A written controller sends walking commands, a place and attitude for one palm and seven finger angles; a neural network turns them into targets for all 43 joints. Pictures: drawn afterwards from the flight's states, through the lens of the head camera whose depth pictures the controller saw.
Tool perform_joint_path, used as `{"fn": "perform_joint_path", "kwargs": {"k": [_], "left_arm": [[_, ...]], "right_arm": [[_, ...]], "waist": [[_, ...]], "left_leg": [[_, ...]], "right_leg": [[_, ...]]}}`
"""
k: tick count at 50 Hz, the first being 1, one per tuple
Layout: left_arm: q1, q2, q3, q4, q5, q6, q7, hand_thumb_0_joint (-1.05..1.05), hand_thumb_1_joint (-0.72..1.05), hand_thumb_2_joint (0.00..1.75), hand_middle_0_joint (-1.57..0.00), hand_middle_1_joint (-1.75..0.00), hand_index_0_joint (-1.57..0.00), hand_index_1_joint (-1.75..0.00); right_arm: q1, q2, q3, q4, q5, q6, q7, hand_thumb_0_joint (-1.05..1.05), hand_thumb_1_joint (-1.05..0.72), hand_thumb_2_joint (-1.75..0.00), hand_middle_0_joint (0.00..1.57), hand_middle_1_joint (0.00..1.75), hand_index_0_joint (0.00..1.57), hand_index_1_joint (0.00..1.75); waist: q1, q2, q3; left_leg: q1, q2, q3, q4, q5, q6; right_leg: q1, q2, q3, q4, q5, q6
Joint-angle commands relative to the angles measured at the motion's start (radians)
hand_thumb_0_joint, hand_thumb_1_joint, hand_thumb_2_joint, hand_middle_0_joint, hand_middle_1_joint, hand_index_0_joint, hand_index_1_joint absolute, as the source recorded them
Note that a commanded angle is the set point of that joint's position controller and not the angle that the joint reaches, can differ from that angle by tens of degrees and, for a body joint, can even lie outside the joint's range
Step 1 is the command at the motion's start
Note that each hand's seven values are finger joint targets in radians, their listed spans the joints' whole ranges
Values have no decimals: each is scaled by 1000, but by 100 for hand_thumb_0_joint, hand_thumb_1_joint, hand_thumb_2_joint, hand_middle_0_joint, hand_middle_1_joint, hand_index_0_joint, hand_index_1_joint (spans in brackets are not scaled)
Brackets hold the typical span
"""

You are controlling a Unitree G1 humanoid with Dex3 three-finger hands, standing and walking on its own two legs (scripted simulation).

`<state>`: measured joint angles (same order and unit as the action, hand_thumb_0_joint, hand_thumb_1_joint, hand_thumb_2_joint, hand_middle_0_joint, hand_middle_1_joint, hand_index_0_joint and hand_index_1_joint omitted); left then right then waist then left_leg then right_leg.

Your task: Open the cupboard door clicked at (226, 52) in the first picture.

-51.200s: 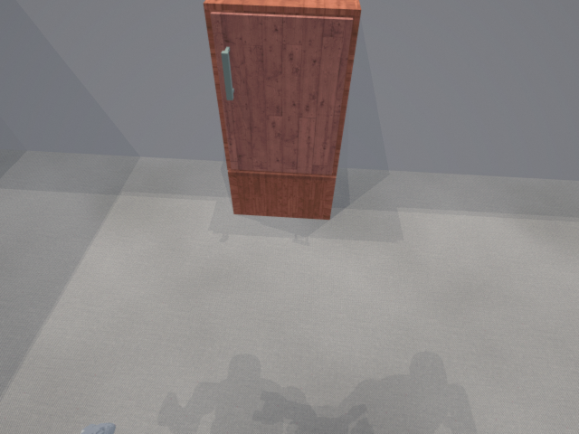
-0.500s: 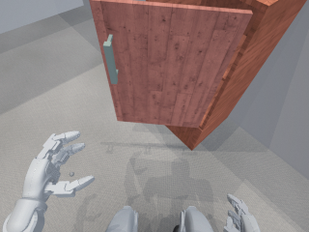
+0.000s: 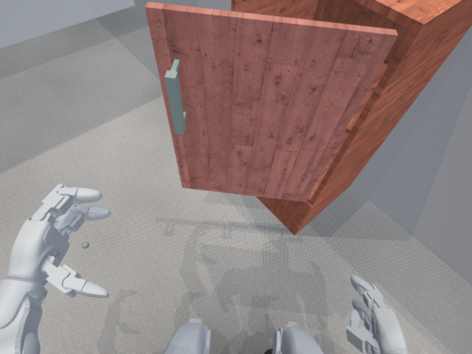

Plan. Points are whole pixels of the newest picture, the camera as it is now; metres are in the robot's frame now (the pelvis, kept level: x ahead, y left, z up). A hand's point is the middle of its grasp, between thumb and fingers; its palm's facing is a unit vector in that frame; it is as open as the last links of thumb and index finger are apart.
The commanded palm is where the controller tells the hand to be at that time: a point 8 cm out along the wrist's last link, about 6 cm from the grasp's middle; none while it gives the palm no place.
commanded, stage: raise the hand with hooked fingers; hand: left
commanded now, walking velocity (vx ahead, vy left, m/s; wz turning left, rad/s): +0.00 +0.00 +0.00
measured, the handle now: (178, 99) +0.59 +0.17 +0.04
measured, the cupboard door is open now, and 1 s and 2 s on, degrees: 44 44 44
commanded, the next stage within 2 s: move the hooked fingers beside the handle in 0.74 s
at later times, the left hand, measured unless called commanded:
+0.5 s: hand (86, 223) +0.29 +0.26 +0.05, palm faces -0.04 -1.00 -0.03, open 14.0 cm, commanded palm +0.27 +0.31 +0.05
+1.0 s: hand (83, 219) +0.30 +0.26 +0.05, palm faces -0.02 -1.00 -0.04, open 14.0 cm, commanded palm +0.29 +0.31 +0.05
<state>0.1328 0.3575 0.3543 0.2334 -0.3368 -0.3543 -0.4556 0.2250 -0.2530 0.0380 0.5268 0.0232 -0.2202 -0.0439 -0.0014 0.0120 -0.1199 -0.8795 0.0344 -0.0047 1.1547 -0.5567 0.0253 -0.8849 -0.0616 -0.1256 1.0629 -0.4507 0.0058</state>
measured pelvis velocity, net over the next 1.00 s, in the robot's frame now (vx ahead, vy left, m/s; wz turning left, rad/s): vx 0.00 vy -0.01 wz -0.01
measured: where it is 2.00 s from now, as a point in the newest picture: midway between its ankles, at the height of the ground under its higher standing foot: outside the picture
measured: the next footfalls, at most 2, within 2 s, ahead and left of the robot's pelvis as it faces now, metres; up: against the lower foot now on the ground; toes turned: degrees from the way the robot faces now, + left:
none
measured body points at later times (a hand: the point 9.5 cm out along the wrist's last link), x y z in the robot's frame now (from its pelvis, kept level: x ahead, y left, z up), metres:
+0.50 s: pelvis +0.00 -0.01 +0.00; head +0.09 +0.01 +0.45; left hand +0.29 +0.31 +0.05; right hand +0.14 -0.27 -0.08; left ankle +0.00 +0.10 -0.66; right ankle +0.04 -0.13 -0.66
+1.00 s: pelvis +0.00 -0.01 +0.00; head +0.08 +0.01 +0.44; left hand +0.29 +0.32 +0.05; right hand +0.15 -0.26 -0.08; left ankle +0.00 +0.10 -0.66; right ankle +0.04 -0.13 -0.66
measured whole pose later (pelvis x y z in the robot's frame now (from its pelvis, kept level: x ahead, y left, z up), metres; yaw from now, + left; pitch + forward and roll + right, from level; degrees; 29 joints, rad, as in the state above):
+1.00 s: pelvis +0.00 -0.01 +0.00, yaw +0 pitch +16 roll -3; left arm -0.08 0.41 0.44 0.48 -0.36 -0.36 -0.56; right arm 0.26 -0.28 0.04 0.55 0.03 -0.20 -0.06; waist -0.01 0.01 -0.12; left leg -0.89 0.04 0.00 1.14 -0.54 0.02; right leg -0.90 -0.05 -0.12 1.06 -0.44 -0.01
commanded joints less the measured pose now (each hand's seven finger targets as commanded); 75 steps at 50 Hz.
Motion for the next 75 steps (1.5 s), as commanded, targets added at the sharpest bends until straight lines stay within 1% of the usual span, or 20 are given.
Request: {"fn": "perform_joint_path", "kwargs": {"k": [1,8,12,15,19,21,24,26,30,42,45,48,52,56,57,59,67,70,71,75], "left_arm": [[-160,225,119,-161,-36,-55,-33,0,-50,30,-30,-120,-30,-120],[-233,276,169,-40,-59,-40,-83,0,-50,30,-30,-120,-30,-120],[-285,336,214,-25,-69,-49,-107,0,-50,30,-30,-120,-30,-120],[-233,282,177,9,-81,-45,-122,0,-50,30,-30,-120,-30,-120],[-238,298,189,21,-73,-43,-116,0,-50,30,-30,-120,-30,-120],[-259,328,211,-8,-71,-55,-108,0,-50,30,-30,-120,-30,-120],[-250,324,211,-28,-65,-73,-90,0,-50,30,-30,-120,-30,-120],[-254,314,205,-19,-68,-78,-90,0,-50,30,-30,-120,-30,-120],[-271,313,194,-30,-67,-81,-95,0,-50,30,-30,-120,-30,-120],[-277,305,184,-2,-60,-65,-108,0,-50,30,-30,-120,-30,-120],[-399,307,167,21,-56,-65,-101,0,-50,30,-30,-120,-30,-120],[-457,291,142,58,-41,-66,-103,0,-50,30,-30,-120,-30,-120],[-579,332,135,96,-11,-58,-100,0,-50,30,-30,-120,-30,-120],[-591,376,176,157,1,-47,-88,0,-50,30,-30,-120,-30,-120],[-625,368,167,171,2,-43,-84,0,-50,30,-30,-120,-30,-120],[-618,394,198,237,6,-37,-74,0,-50,30,-30,-120,-30,-120],[-789,441,200,344,32,-69,-97,0,-50,30,-30,-120,-30,-120],[-857,409,161,358,35,-79,-103,0,-50,30,-30,-120,-30,-120],[-873,440,183,357,42,-82,-101,0,-50,30,-30,-120,-30,-120],[-934,457,189,426,61,-78,-77,0,-50,30,-30,-120,-30,-120]], "right_arm": [[35,-177,-78,-115,9,-48,-22,0,-90,-90,20,30,20,30],[41,-184,-75,-105,13,-40,-26,0,-90,-90,20,30,20,30],[54,-188,-75,-102,11,-39,-28,0,-90,-90,20,30,20,30],[62,-187,-78,-110,12,-41,-21,0,-90,-90,20,30,20,30],[64,-191,-82,-112,14,-35,-16,0,-90,-90,20,30,20,30],[69,-191,-82,-114,10,-33,-15,0,-90,-90,20,30,20,30],[65,-185,-81,-119,11,-34,-14,0,-90,-90,20,30,20,30],[68,-185,-80,-118,11,-31,-15,0,-90,-90,20,30,20,30],[69,-187,-80,-117,11,-34,-20,0,-90,-90,20,30,20,30],[64,-189,-76,-122,13,-33,-22,0,-90,-90,20,30,20,30],[69,-194,-72,-102,10,-33,-31,0,-90,-90,20,30,20,30],[67,-191,-70,-95,13,-33,-37,0,-90,-90,20,30,20,30],[79,-196,-69,-76,13,-26,-44,0,-90,-90,20,30,20,30],[96,-195,-69,-74,11,-10,-40,0,-90,-90,20,30,20,30],[91,-192,-66,-74,10,-5,-37,0,-90,-90,20,30,20,30],[100,-197,-68,-71,10,8,-34,0,-90,-90,20,30,20,30],[148,-209,-73,-46,7,47,-25,0,-90,-90,20,30,20,30],[164,-208,-75,-37,6,56,-24,0,-90,-90,20,30,20,30],[174,-212,-79,-27,4,63,-23,0,-90,-90,20,30,20,30],[190,-215,-78,-17,1,85,-20,0,-90,-90,20,30,20,30]], "waist": [[-7,95,-302],[-14,55,-279],[-4,84,-330],[-6,67,-305],[-11,58,-276],[-4,69,-301],[-1,108,-299],[-9,76,-288],[-13,110,-292],[-8,85,-295],[-37,62,-264],[-38,89,-263],[-44,120,-306],[-28,101,-361],[-31,118,-346],[-32,63,-326],[-58,91,-383],[-73,113,-389],[-65,127,-419],[-77,98,-393]], "left_leg": [[190,-29,-46,-199,432,-30],[140,-32,-30,-201,366,-18],[154,-32,-24,-196,406,-15],[149,-32,-22,-198,422,-13],[114,-34,-13,-203,357,-10],[127,-32,-15,-206,374,-11],[137,-34,-14,-215,357,-13],[131,-32,-14,-213,346,-11],[153,-30,-20,-215,358,-12],[163,-29,-32,-223,357,-18],[141,-27,-35,-205,323,-16],[137,-29,-34,-210,281,-16],[152,-26,-38,-204,301,-17],[146,-26,-29,-197,353,-16],[139,-26,-29,-200,341,-18],[101,-25,-21,-198,309,-13],[95,-20,-14,-172,357,-7],[130,-15,-24,-168,397,-7],[153,-13,-27,-170,416,-11],[121,-13,-32,-165,401,-8]], "right_leg": [[197,72,48,-97,230,-38],[222,70,64,-123,208,-34],[262,68,79,-122,249,-35],[258,72,77,-128,261,-38],[250,65,90,-144,211,-31],[262,67,87,-135,219,-35],[250,65,88,-136,195,-34],[252,70,88,-139,189,-34],[232,72,82,-130,199,-37],[214,71,67,-123,190,-35],[175,75,67,-118,164,-36],[158,67,74,-127,126,-35],[151,64,79,-118,141,-38],[194,64,85,-111,195,-35],[186,63,83,-110,186,-35],[195,64,89,-122,168,-31],[192,70,101,-102,232,-30],[151,74,90,-92,247,-34],[153,73,89,-91,252,-33],[129,75,83,-85,238,-33]]}}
